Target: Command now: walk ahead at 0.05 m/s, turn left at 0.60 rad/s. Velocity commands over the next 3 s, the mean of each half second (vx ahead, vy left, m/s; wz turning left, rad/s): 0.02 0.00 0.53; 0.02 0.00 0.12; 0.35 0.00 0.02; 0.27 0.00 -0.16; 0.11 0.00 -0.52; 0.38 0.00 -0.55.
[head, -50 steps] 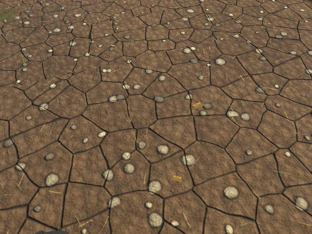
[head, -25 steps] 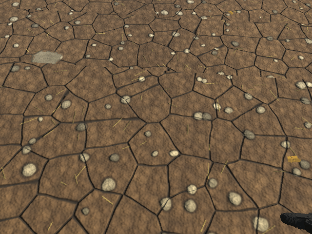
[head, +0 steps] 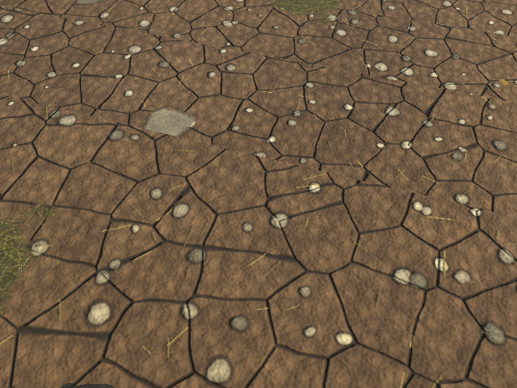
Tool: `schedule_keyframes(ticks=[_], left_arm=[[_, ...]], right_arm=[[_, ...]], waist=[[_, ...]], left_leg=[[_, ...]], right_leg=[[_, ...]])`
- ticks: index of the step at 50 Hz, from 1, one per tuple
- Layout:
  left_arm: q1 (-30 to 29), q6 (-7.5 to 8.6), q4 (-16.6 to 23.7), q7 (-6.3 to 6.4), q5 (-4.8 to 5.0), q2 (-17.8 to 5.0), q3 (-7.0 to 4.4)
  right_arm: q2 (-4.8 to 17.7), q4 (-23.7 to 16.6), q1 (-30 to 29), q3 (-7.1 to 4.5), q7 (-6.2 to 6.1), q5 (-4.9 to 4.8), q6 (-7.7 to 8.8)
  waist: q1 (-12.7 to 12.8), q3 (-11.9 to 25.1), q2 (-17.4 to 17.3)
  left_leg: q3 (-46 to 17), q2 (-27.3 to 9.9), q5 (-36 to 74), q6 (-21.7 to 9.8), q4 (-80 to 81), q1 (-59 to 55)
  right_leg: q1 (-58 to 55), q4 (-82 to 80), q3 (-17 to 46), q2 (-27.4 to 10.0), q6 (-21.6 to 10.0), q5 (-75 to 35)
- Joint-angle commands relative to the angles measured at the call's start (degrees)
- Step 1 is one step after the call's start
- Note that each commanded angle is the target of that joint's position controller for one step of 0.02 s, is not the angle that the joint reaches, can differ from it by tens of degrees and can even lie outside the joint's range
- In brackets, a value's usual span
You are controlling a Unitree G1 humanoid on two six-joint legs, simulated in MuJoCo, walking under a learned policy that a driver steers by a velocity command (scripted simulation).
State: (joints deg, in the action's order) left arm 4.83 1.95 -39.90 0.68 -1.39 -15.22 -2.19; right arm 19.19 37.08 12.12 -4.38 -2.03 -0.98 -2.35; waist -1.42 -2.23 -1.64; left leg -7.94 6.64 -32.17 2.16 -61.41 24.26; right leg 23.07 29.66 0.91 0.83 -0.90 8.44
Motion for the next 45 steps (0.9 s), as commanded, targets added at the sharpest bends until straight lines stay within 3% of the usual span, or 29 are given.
schedule_keyframes(ticks=[1,3,5,8,11,14,15,16,17,18,19,20,21,22,24,28,31,34,35,36,37,38,39,40,42,45], left_arm=[[-0.65,-0.76,3.96,0.79,0.35,-7.52,-2.04],[-1.02,-1.35,3.55,1.19,-0.09,-7.75,-2.25],[0.02,-1.67,3.03,1.52,-0.03,-8.22,-2.6],[-0.26,-2.04,2.64,1.42,0.41,-9.97,-3.42],[-0.37,-2.38,2.04,0.96,1.02,-11.27,-3.96],[-1.2,-2.66,1.22,0.8,2.33,-11.9,-4.24],[0.21,-2.78,0.33,0.79,2.67,-10.77,-4.08],[2.83,-2.93,-0.84,0.47,2.28,-8.32,-3.6],[3.7,-2.89,1.26,-0.1,-0.87,-4.7,-2.29],[-3.06,-2.45,3.27,0.64,0.09,-7.6,-3.28],[-3.83,-2.6,2.89,1.01,1.49,-9.16,-3.89],[-1.8,-2.85,1.66,1.27,1.67,-9.12,-4.19],[-0.12,-3.14,-0.05,1.61,1.19,-8.92,-4.33],[1.36,-3.29,-0.63,1.66,0.81,-8.7,-4.37],[2.57,-3.13,-1.06,1.34,1.37,-7.81,-4.16],[0.38,-3.07,-0.66,0.74,1.46,-5.32,-2.74],[0.33,-2.98,-0.68,0.33,1.67,-6.01,-2.53],[2.79,-2.49,-1.87,0.13,1.68,-5.46,-2.24],[4.21,-2.1,-2.49,-0.05,1.07,-5.15,-1.94],[5.27,-1.77,-2.72,0.06,0.26,-6.98,-2.05],[5.19,-1.75,-2.71,0.31,0.26,-11.23,-2.91],[3.57,-1.69,-3.56,-0.05,0.94,-9.57,-2.8],[2.38,-1.44,-3.03,-0.43,1.0,-6.73,-2.09],[2.17,-1.17,-3.42,-0.42,0.66,-6.1,-1.82],[2.36,-0.45,-4.05,-0.45,0.66,-6.04,-1.56],[3.3,-0.25,-5.22,-0.1,0.75,-5.8,-1.19]], right_arm=[[7.52,-2.7,3.58,-2.72,-0.51,-0.37,-1.52],[4.4,-3.34,3.16,-1.93,-0.33,-0.54,-1.77],[3.39,-4.3,1.43,-1.53,-0.21,-0.29,-1.54],[2.8,-5.39,-0.58,-1.0,0.54,0.08,-1.25],[3.67,-5.59,-0.48,-1.23,1.44,0.07,-1.39],[3.74,-4.6,2.53,-1.74,2.28,0.18,-1.49],[4.38,-3.6,4.53,-2.23,2.23,0.32,-1.46],[7.04,-3.33,6.28,-3.15,1.78,0.48,-1.38],[13.19,-5.13,5.74,-4.11,0.64,0.48,-1.26],[13.05,-6.06,5.75,-3.8,1.18,2.99,0.01],[10.86,-5.61,3.14,-3.07,1.39,3.43,1.15],[8.64,-5.39,-0.45,-2.47,1.28,2.41,1.82],[6.26,-5.44,-2.45,-1.6,1.08,1.54,2.06],[5.2,-5.32,-3.73,-0.94,0.78,1.19,2.16],[3.26,-4.88,-3.55,0.02,0.42,1.76,2.3],[3.39,-3.34,-2.81,0.12,0.26,1.84,2.17],[4.38,-1.97,-2.41,-0.07,0.86,1.94,1.74],[2.91,-0.52,-4.09,0.66,1.3,1.17,1.68],[2.11,0.34,-3.68,0.97,1.36,0.83,1.82],[0.98,1.01,-1.9,1.35,1.37,1.45,2.35],[1.45,1.44,0.85,1.1,1.79,2.37,3.02],[0.9,1.95,0.23,1.1,1.73,2.3,3.17],[2.29,2.25,-2.99,0.92,1.6,2.36,2.97],[2.01,2.1,-4.63,0.74,1.34,2.05,2.62],[1.26,2.6,-4.51,0.77,1.02,1.93,1.6],[0.6,4.1,-3.8,0.67,0.88,1.8,1.38]], waist=[[0.33,6.68,7.99],[0.45,5.67,10.3],[1.66,6.89,11.33],[2.55,8.67,11.21],[2.63,8.53,11.92],[0.22,8.13,11.0],[-0.29,8.0,9.53],[-0.18,6.38,1.72],[2.48,5.46,-17.23],[-2.65,7.0,-13.64],[-1.3,5.29,-8.92],[0.67,4.53,-7.03],[1.33,5.16,-6.06],[2.15,5.55,-6.6],[2.59,7.05,-6.33],[0.87,6.14,-6.37],[-0.29,4.83,-6.72],[1.52,4.14,-5.24],[2.73,4.23,-3.71],[2.07,5.97,-0.96],[-0.93,6.91,5.84],[-1.02,7.18,9.71],[0.84,5.53,7.44],[1.25,5.24,6.66],[1.42,4.13,5.91],[1.6,3.46,4.09]], left_leg=[[1.09,-5.7,4.0,2.85,-10.55,9.84],[4.54,-5.81,6.99,3.14,-5.47,7.06],[5.65,-6.99,7.5,3.29,-0.28,6.4],[6.8,-9.01,9.17,2.32,8.27,1.98],[8.83,-9.01,10.58,0.85,15.25,-2.34],[11.33,-7.66,17.1,-2.34,27.82,-8.95],[11.24,-6.38,19.9,-4.17,32.53,-13.56],[3.34,-10.18,26.94,-7.27,39.07,-19.09],[-17.64,-25.36,44.23,-15.05,40.61,-25.19],[-21.63,-29.05,40.5,-22.21,43.57,-17.24],[-16.13,-25.65,35.59,-19.91,44.19,-15.46],[-11.94,-22.28,32.59,-16.42,43.73,-14.95],[-9.33,-20.38,32.93,-14.33,43.1,-15.44],[-7.23,-19.22,36.75,-13.98,42.79,-14.59],[-4.94,-17.98,40.74,-14.24,42.4,-15.03],[-4.73,-17.45,38.04,-14.25,41.65,-17.49],[-6.96,-18.28,35.68,-15.67,41.25,-15.31],[-8.11,-17.24,35.68,-14.6,39.48,-13.71],[-7.54,-16.04,34.9,-12.62,39.01,-12.24],[-6.55,-13.95,31.31,-9.72,38.13,-10.51],[-2.97,-9.92,26.35,-7.42,36.15,-8.51],[0.66,-7.25,22.78,-5.28,37.22,-11.78],[0.95,-7.08,22.36,-4.38,36.44,-13.13],[1.12,-7.18,23.53,-4.54,35.81,-13.51],[0.52,-7.53,25.72,-5.12,36.05,-13.51],[0.35,-7.69,26.08,-5.23,36.54,-13.51]], right_leg=[[-14.02,-10.28,15.05,-16.61,-10.91,-13.64],[-11.43,-12.5,8.8,-13.61,-10.62,-11.51],[-13.88,-12.79,7.02,-14.91,-11.95,-12.85],[-14.58,-12.89,4.8,-16.99,-12.62,-12.79],[-14.01,-12.59,3.02,-18.12,-12.15,-10.56],[-12.51,-8.71,0.58,-18.16,-9.07,-7.39],[-9.71,-5.25,-1.45,-16.75,-6.27,-3.72],[-2.45,3.73,-6.05,-13.11,-1.17,4.66],[13.67,21.86,-10.72,-4.18,5.27,27.98],[15.73,31.58,-1.18,-1.64,5.1,30.24],[15.36,35.15,0.84,-3.1,4.21,25.09],[15.21,34.84,1.47,-3.69,3.74,19.91],[14.38,35.06,1.5,-4.04,4.15,16.71],[12.36,36.18,1.13,-3.67,4.85,13.7],[9.09,35.68,0.98,-3.24,5.65,10.54],[4.68,19.9,1.12,-4.14,6.09,10.0],[-0.87,12.31,0.1,-3.65,5.63,13.81],[-7.24,-0.28,-0.59,-2.96,4.43,7.83],[-12.12,-8.09,-0.1,-3.26,3.57,-1.65],[-17.63,-8.78,3.44,-6.33,2.43,-11.19],[-20.29,-4.87,5.28,-9.74,0.32,-19.78],[-14.93,-4.58,4.91,-8.78,-1.82,-10.13],[-12.47,-5.68,4.37,-7.33,-1.55,-4.98],[-11.5,-6.09,3.89,-6.89,-0.71,-3.24],[-11.01,-6.15,3.11,-6.09,0.27,-2.57],[-11.01,-5.86,2.56,-5.59,0.56,-1.41]])
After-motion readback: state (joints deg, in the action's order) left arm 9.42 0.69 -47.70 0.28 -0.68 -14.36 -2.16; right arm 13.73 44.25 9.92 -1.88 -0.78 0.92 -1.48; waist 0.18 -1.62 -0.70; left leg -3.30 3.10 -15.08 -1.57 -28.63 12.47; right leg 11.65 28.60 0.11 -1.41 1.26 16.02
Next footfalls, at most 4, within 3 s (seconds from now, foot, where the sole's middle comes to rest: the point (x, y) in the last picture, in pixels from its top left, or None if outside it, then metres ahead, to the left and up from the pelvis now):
0.32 left None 0.03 0.14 -0.77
0.72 right None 0.09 -0.08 -0.77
1.60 right None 0.46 0.03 -0.77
2.10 left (172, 372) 0.51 0.26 -0.77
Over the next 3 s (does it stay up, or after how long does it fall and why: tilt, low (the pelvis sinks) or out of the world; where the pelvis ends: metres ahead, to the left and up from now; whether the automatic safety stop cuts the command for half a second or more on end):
stays up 0.67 0.05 -0.01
